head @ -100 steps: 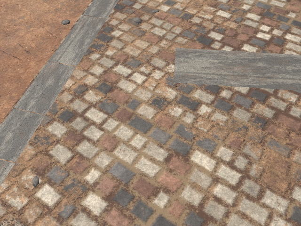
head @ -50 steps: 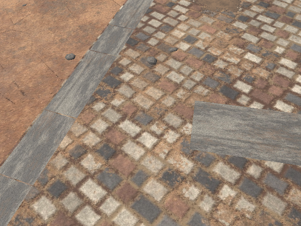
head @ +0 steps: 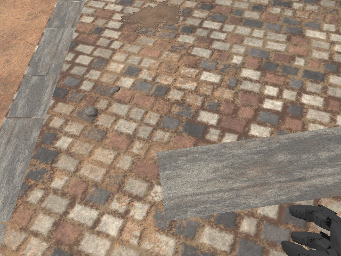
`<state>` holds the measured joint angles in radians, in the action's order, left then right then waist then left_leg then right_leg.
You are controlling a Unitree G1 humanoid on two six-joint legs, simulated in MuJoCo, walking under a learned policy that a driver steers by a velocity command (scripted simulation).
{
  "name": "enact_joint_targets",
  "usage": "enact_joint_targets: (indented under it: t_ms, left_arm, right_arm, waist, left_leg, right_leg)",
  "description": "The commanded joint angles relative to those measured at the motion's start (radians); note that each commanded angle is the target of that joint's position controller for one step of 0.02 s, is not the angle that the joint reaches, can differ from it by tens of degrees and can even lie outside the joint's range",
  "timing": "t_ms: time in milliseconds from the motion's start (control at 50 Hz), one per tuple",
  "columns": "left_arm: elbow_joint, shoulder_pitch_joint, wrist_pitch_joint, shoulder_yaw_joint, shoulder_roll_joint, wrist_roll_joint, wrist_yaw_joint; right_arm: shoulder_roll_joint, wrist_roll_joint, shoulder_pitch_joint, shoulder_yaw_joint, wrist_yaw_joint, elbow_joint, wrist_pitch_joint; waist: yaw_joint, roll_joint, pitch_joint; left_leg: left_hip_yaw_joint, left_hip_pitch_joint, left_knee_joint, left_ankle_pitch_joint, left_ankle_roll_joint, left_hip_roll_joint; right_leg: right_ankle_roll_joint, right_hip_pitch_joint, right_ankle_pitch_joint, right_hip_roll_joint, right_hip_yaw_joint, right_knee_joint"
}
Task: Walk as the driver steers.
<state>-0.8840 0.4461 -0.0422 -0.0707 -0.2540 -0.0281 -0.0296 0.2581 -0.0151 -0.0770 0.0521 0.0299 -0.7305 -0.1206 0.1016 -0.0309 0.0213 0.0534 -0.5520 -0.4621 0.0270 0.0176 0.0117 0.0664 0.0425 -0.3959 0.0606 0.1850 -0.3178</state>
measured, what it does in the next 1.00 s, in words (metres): walks ahead: left foot, then right foot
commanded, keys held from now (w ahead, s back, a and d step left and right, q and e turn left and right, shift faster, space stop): w+e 0.02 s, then e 0.08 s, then no key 0.64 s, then w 0.26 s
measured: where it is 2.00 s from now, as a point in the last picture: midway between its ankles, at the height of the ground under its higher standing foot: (226, 198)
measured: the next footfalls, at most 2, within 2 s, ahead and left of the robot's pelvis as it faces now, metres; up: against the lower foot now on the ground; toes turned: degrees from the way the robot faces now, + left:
left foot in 0.04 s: +0.23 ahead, +0.12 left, +0.00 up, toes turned -7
right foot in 0.46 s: +0.25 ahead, -0.13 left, +0.00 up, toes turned -9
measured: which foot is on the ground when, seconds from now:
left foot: up 0.00-0.02, down 0.04-1.00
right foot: down 0.00-0.04, up 0.06-0.44, down 0.46-0.98, up 1.00-1.00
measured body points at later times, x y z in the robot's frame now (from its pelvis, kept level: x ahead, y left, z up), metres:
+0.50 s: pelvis +0.18 -0.01 +0.00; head +0.20 -0.03 +0.45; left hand +0.40 +0.21 -0.09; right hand +0.22 -0.29 -0.14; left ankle +0.17 +0.13 -0.73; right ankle +0.21 -0.13 -0.74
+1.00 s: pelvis +0.25 -0.01 +0.00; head +0.26 +0.00 +0.45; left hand +0.38 +0.24 -0.13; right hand +0.27 -0.30 -0.13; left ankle +0.22 +0.10 -0.73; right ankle +0.21 -0.13 -0.73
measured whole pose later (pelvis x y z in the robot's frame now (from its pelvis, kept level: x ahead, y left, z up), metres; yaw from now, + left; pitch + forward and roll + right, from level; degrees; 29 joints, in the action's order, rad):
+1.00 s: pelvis +0.25 -0.01 +0.00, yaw -9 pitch +0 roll -1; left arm -0.83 0.27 -0.01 -0.07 -0.27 -0.02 -0.01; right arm 0.28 -0.02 0.22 0.03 0.01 -1.02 -0.07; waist -0.01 0.02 -0.01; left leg -0.04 -0.18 -0.56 -0.37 -0.06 -0.01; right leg 0.02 -0.25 -0.34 0.02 0.01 -0.59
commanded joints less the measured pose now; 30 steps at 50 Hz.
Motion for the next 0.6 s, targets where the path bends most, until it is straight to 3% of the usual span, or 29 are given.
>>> enact_joint_targets:
  t_ms: [20,40,60,80,100,120,140,160,200,260,320,380,420,440,460,480,500,520,560,580,600]
  left_arm:
    - [0.068,-0.031,0.001,-0.043,-0.163,0.006,-0.005]
    - [0.097,-0.069,0.004,-0.037,-0.149,0.015,0.000]
    - [0.135,-0.071,0.004,-0.019,-0.096,0.041,0.000]
    - [0.152,0.112,-0.003,0.001,-0.016,0.004,0.002]
    - [0.116,0.090,0.002,-0.024,-0.146,-0.010,-0.003]
    - [0.134,-0.015,0.011,-0.037,-0.189,-0.008,-0.005]
    - [0.140,-0.057,0.019,-0.040,-0.179,0.003,-0.010]
    - [0.150,-0.079,0.025,-0.044,-0.167,0.015,-0.011]
    - [0.160,-0.053,0.043,-0.034,-0.101,0.009,-0.007]
    - [0.200,-0.108,0.052,-0.015,-0.065,0.021,-0.004]
    - [0.216,-0.164,0.052,-0.004,-0.072,0.026,0.011]
    - [0.236,-0.226,0.057,-0.009,-0.104,0.028,0.020]
    - [0.235,-0.226,0.055,-0.013,-0.109,0.035,0.023]
    - [0.238,-0.226,0.055,-0.019,-0.130,0.042,0.019]
    - [0.253,-0.217,0.056,-0.030,-0.192,0.048,0.008]
    - [0.276,-0.270,0.063,-0.017,-0.199,0.059,-0.002]
    - [0.266,-0.280,0.060,0.001,-0.123,0.057,0.005]
    - [0.262,-0.316,0.054,0.005,-0.109,0.053,0.014]
    - [0.263,-0.367,0.046,0.005,-0.113,0.048,0.022]
    - [0.258,-0.379,0.044,0.006,-0.115,0.045,0.023]
    - [0.254,-0.355,0.043,0.005,-0.115,0.045,0.025]
  right_arm:
    - [0.156,0.001,0.058,0.052,-0.008,0.047,-0.027]
    - [0.194,0.017,0.205,0.068,-0.016,0.021,-0.028]
    - [0.267,0.037,0.374,0.081,-0.028,0.010,-0.021]
    - [0.279,0.046,0.363,0.078,-0.016,-0.010,-0.009]
    - [0.159,0.029,0.308,0.051,-0.016,0.021,-0.002]
    - [0.104,0.020,0.252,0.036,-0.020,0.030,0.006]
    - [0.094,0.024,0.212,0.028,-0.017,0.022,0.012]
    - [0.084,0.029,0.191,0.024,-0.013,0.010,0.016]
    - [0.092,0.043,0.171,0.024,-0.009,-0.017,0.011]
    - [0.140,0.031,0.147,0.036,-0.016,-0.045,0.014]
    - [0.166,0.015,0.142,0.040,-0.024,-0.064,0.036]
    - [0.181,0.003,0.171,0.038,-0.022,-0.094,0.053]
    - [0.174,-0.009,0.167,0.029,-0.021,-0.106,0.062]
    - [0.138,-0.006,0.202,0.015,-0.020,-0.121,0.063]
    - [0.087,0.026,0.244,-0.005,-0.017,-0.123,0.059]
    - [0.043,0.045,0.345,-0.019,-0.015,-0.136,0.058]
    - [0.069,0.036,0.298,-0.019,-0.024,-0.133,0.070]
    - [0.095,0.028,0.263,-0.015,-0.029,-0.125,0.080]
    - [0.119,0.036,0.264,-0.013,-0.039,-0.146,0.098]
    - [0.133,0.038,0.271,-0.013,-0.037,-0.148,0.104]
    - [0.160,0.032,0.267,-0.007,-0.035,-0.162,0.103]
  waist:
    - [-0.116,0.172,-0.043]
    - [-0.193,0.164,-0.160]
    - [-0.237,0.027,-0.335]
    - [-0.119,-0.357,-0.459]
    - [-0.134,-0.200,-0.355]
    - [-0.147,-0.101,-0.217]
    - [-0.122,-0.011,-0.145]
    - [-0.103,-0.005,-0.104]
    - [-0.064,-0.064,-0.084]
    - [-0.058,-0.070,-0.095]
    - [-0.073,-0.069,-0.132]
    - [-0.090,-0.060,-0.115]
    - [-0.070,-0.054,-0.101]
    - [-0.069,-0.032,-0.098]
    - [-0.091,0.081,-0.145]
    - [-0.166,0.227,-0.178]
    - [-0.127,0.223,-0.185]
    - [-0.135,0.201,-0.154]
    - [-0.146,0.176,-0.116]
    - [-0.151,0.158,-0.084]
    - [-0.127,0.100,-0.052]
  left_leg:
    - [-0.028,0.244,0.030,-0.067,-0.050,0.022]
    - [0.017,0.479,0.012,-0.045,-0.100,-0.040]
    - [0.212,0.773,-0.042,0.025,-0.159,-0.238]
    - [0.667,1.012,0.068,0.027,-0.315,-0.467]
    - [0.615,0.905,0.093,0.005,-0.280,-0.432]
    - [0.412,0.749,0.089,0.125,-0.246,-0.382]
    - [0.285,0.607,0.095,0.271,-0.234,-0.334]
    - [0.211,0.502,0.111,0.350,-0.235,-0.301]
    - [0.115,0.364,0.167,0.381,-0.247,-0.267]
    - [0.046,0.328,0.202,0.436,-0.277,-0.276]
    - [-0.017,0.323,0.208,0.371,-0.256,-0.254]
    - [-0.010,0.349,0.174,0.221,-0.231,-0.257]
    - [-0.009,0.325,0.111,0.060,-0.186,-0.233]
    - [-0.019,0.293,0.064,-0.039,-0.136,-0.196]
    - [-0.078,0.240,-0.044,-0.202,-0.061,-0.127]
    - [-0.119,0.177,-0.126,-0.480,0.004,-0.052]
    - [-0.070,0.218,-0.110,-0.484,0.022,-0.066]
    - [-0.070,0.243,-0.074,-0.403,0.023,-0.068]
    - [-0.064,0.303,0.000,-0.261,0.022,-0.075]
    - [-0.056,0.311,0.029,-0.221,0.018,-0.086]
    - [-0.064,0.307,0.021,-0.224,0.011,-0.084]
  right_leg:
    - [0.079,-0.086,0.666,-0.212,0.159,-0.109]
    - [0.040,-0.160,0.702,-0.146,0.126,-0.314]
    - [-0.005,-0.334,0.416,-0.049,0.052,-0.618]
    - [-0.057,-0.653,-0.264,0.063,0.014,-0.909]
    - [-0.070,-0.716,-0.224,-0.028,0.039,-1.009]
    - [-0.082,-0.724,-0.151,-0.052,-0.006,-1.008]
    - [-0.096,-0.684,-0.105,-0.086,-0.040,-0.986]
    - [-0.100,-0.650,-0.083,-0.106,-0.052,-0.943]
    - [-0.102,-0.549,-0.061,-0.122,-0.079,-0.853]
    - [-0.109,-0.507,0.023,-0.128,-0.106,-0.642]
    - [-0.100,-0.399,0.185,-0.120,-0.138,-0.460]
    - [-0.082,-0.354,0.221,-0.101,-0.157,-0.335]
    - [-0.049,-0.255,0.304,-0.077,-0.183,-0.180]
    - [-0.024,-0.180,0.376,-0.093,-0.153,-0.100]
    - [0.016,-0.068,0.648,-0.232,-0.005,-0.083]
    - [0.136,-0.046,0.736,-0.370,0.134,-0.091]
    - [0.173,-0.114,0.577,-0.352,0.149,-0.068]
    - [0.134,-0.154,0.455,-0.290,0.104,-0.062]
    - [0.057,-0.226,0.301,-0.215,0.027,-0.066]
    - [0.034,-0.245,0.283,-0.190,0.004,-0.074]
    - [0.019,-0.253,0.305,-0.162,-0.021,-0.084]
Over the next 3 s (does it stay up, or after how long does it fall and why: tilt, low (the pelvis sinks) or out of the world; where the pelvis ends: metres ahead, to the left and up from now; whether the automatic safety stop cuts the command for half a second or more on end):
stays up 0.87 -0.06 0.00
